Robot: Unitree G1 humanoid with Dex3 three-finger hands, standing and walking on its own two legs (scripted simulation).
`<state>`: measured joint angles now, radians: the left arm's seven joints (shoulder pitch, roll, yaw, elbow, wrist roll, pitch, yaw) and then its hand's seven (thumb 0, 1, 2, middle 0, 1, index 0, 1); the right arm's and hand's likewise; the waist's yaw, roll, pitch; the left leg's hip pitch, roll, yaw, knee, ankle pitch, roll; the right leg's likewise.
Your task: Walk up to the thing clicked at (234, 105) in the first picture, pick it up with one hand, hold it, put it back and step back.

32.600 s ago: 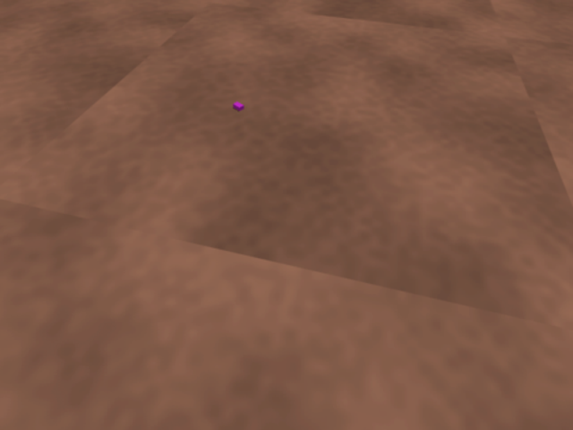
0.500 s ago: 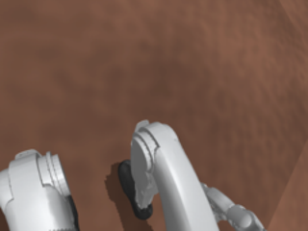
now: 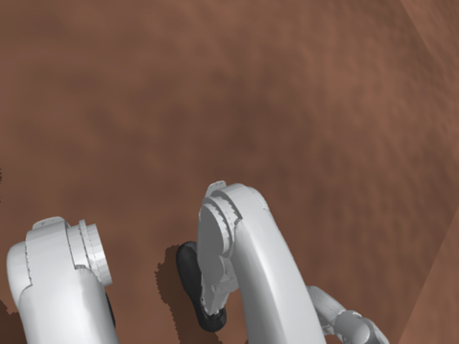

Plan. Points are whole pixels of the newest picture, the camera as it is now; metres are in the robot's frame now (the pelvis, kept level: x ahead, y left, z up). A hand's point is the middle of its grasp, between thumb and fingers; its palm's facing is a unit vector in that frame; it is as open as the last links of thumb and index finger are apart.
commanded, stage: close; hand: left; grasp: from above
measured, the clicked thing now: out of the picture +0.50 +0.43 -0.28
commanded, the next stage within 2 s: settle in 0.20 s
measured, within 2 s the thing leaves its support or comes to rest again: neither
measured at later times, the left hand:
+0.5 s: hand out of the picture +0.38 +0.31 -0.24, palm faces -0.45 -0.14 -0.88, open 5.4 cm
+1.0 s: hand out of the picture +0.37 +0.33 -0.15, palm faces -0.47 -0.09 -0.88, open 5.2 cm
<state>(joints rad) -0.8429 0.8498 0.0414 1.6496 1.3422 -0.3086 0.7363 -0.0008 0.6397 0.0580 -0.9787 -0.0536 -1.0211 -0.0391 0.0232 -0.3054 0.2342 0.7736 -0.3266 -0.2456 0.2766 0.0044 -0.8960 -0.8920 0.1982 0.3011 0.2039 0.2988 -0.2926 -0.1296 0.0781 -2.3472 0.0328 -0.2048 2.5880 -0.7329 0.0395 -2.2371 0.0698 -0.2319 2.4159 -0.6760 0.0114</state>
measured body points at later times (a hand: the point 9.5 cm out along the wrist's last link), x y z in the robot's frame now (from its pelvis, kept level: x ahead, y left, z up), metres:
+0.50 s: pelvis +0.00 +0.00 +0.00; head +0.24 +0.14 +0.36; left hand +0.40 +0.32 -0.19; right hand +0.09 -0.24 -0.07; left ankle +0.06 +0.12 -0.26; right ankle +0.11 -0.10 -0.26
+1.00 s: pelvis -0.01 -0.01 +0.03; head +0.19 +0.09 +0.42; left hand +0.39 +0.33 -0.10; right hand +0.11 -0.27 -0.07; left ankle +0.06 +0.12 -0.26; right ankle +0.11 -0.10 -0.26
